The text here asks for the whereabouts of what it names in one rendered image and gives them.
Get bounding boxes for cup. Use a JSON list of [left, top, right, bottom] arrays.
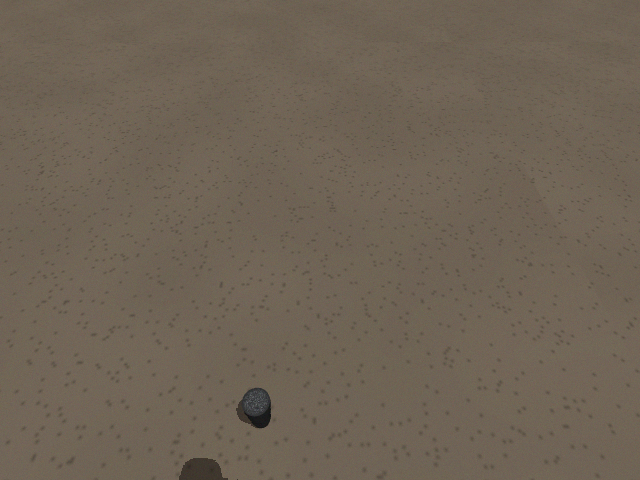
[[242, 388, 271, 428]]

